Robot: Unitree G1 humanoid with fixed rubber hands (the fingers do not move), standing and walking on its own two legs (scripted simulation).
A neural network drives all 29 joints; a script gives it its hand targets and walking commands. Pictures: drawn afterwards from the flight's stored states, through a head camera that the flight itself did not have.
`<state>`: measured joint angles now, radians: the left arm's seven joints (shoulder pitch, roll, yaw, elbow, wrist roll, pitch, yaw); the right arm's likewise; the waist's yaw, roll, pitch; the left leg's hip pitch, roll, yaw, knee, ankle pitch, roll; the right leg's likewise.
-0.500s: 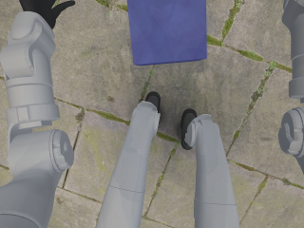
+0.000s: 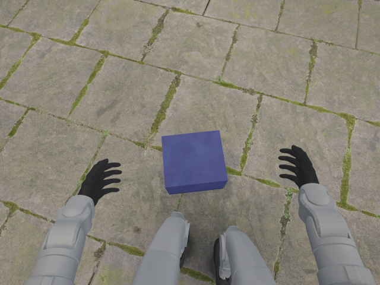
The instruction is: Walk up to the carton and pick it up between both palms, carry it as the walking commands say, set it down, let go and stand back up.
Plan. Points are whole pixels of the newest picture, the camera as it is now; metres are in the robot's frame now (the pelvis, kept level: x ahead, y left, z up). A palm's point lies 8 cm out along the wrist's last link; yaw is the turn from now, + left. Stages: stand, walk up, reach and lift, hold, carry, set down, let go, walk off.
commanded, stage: let go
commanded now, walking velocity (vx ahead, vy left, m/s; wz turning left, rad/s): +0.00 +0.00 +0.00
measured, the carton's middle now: (193, 163) +0.50 +0.08 -0.61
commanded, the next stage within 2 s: stand in 0.88 s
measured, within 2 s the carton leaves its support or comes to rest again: neither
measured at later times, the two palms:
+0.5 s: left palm (112, 203) +0.23 +0.20 -0.01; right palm (371, 250) +0.21 -0.28 -0.03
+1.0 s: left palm (102, 201) +0.23 +0.23 -0.03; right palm (372, 247) +0.21 -0.27 -0.02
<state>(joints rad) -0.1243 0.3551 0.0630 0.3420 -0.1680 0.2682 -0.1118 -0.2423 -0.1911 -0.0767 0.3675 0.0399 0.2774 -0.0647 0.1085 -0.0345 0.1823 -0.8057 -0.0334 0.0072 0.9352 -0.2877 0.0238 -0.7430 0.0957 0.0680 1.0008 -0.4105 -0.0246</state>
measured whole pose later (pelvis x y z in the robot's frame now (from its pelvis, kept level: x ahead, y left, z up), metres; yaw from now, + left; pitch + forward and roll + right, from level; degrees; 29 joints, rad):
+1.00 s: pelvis +0.07 -0.02 +0.05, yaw +0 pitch -4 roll +2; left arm 0.19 0.24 0.05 0.51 -0.02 0.13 -0.03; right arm 0.21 -0.23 -0.08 0.54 0.01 0.07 0.00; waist -0.01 -0.06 0.10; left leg -0.24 -0.05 0.01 0.57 -0.26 0.00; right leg -0.20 0.05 0.08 0.67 -0.39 -0.05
